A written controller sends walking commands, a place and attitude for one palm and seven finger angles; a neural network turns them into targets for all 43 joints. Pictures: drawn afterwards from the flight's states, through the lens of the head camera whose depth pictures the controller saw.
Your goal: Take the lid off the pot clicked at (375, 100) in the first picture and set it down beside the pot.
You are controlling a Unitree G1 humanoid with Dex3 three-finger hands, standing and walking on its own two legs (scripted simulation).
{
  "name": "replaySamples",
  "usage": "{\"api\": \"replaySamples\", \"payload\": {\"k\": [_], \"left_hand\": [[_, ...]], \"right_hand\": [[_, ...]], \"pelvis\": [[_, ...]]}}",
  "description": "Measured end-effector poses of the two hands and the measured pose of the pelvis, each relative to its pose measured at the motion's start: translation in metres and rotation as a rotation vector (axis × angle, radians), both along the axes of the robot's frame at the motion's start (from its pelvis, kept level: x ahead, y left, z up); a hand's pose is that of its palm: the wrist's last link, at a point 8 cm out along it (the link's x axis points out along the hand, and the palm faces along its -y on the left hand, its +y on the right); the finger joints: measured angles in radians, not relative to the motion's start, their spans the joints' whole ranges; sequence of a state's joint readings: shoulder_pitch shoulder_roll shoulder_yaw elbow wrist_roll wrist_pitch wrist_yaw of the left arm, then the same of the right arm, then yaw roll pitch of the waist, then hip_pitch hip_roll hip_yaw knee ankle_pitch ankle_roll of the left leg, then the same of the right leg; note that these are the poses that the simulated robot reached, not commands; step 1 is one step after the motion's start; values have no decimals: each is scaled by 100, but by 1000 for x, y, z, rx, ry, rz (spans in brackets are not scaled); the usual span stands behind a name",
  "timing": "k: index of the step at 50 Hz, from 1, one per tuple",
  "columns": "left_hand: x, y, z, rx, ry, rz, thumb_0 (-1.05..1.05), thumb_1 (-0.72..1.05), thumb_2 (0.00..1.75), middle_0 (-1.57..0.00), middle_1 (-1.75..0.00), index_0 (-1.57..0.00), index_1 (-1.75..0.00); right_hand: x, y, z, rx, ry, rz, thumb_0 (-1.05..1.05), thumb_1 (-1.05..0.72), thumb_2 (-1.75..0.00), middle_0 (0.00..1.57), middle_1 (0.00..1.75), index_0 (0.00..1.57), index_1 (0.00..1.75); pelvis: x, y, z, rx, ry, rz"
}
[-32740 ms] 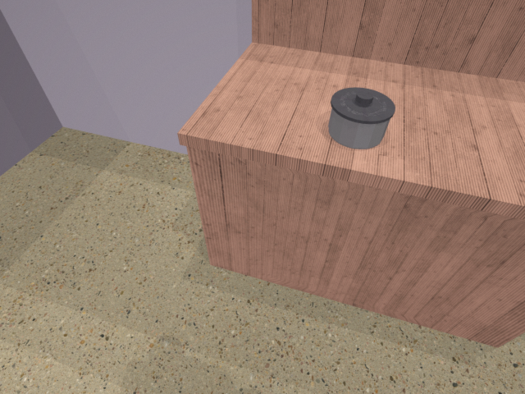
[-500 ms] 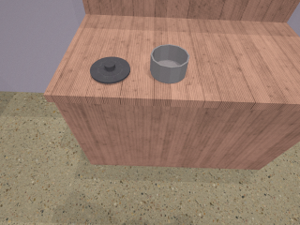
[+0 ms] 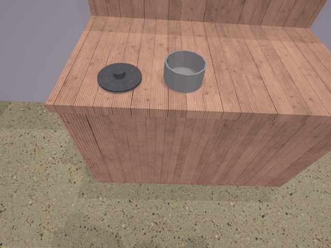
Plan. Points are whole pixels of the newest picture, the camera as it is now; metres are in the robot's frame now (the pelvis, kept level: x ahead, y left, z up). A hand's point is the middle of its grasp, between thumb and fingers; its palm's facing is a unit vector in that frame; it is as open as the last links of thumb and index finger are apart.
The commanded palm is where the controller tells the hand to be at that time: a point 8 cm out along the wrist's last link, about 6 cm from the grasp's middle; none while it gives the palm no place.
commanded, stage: let the arm hang, fingers relaxed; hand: left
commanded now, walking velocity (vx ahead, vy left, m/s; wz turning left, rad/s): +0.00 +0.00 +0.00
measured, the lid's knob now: (119, 72) +0.67 +0.19 +0.01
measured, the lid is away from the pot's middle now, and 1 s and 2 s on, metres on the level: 0.24 0.24 0.24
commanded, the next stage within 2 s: look to check the result in 0.86 s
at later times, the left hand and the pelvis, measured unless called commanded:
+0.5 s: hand out of the picture +0.03 +0.17 -0.17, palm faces +0.06 -0.98 -0.19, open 7.3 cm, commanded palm none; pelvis -0.02 -0.01 +0.00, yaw +0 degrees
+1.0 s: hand out of the picture +0.00 +0.16 -0.17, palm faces +0.06 -0.98 -0.20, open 7.3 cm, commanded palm none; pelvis -0.03 -0.01 +0.01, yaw +0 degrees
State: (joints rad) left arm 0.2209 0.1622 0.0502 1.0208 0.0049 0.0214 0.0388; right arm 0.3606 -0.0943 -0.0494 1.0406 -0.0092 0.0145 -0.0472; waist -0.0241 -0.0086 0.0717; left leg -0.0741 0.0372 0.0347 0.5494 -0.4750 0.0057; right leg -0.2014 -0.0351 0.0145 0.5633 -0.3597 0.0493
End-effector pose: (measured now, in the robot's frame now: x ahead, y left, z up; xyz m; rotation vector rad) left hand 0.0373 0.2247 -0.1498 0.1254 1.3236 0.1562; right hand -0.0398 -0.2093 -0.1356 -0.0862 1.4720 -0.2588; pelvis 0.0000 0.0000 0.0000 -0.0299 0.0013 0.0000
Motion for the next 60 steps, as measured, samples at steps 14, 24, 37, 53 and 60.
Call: {"api": "replaySamples", "payload": {"k": [14, 24, 37, 53, 60], "left_hand": [[-7, -3, 4, 9, -15, 7, 0, 92, 90, -20, -30, -20, -29], [-19, -7, 6, 14, -10, 16, 0, 93, 90, -20, -30, -20, -29], [-38, -11, 5, 12, 28, 24, 1, 93, 90, -20, -30, -20, -29], [-42, -14, 8, 16, 21, 25, 1, 93, 90, -20, -30, -20, -29], [-43, -15, 8, 17, 23, 26, 1, 93, 90, -20, -30, -20, -29]], "right_hand": [[-10, 2, 0, 14, -8, -10, 1, -91, -90, 20, 30, 20, 30], [-6, -6, 0, 13, -32, 10, 1, -91, -90, 20, 30, 20, 30], [-5, -14, 2, 4, -38, 19, 1, -91, -90, 20, 30, 20, 30], [-15, -13, 1, 21, -30, 20, 1, -91, -90, 20, 30, 20, 30], [-18, -14, 1, 22, -22, 19, 1, -91, -90, 20, 30, 20, 30]], "pelvis": [[-9, -3, 2, 4, -5, 1], [-16, -8, 4, 5, -10, 3], [-22, -12, 5, 6, -11, 4], [-28, -15, 6, 9, -16, 6], [-30, -17, 6, 10, -15, 7]]}}
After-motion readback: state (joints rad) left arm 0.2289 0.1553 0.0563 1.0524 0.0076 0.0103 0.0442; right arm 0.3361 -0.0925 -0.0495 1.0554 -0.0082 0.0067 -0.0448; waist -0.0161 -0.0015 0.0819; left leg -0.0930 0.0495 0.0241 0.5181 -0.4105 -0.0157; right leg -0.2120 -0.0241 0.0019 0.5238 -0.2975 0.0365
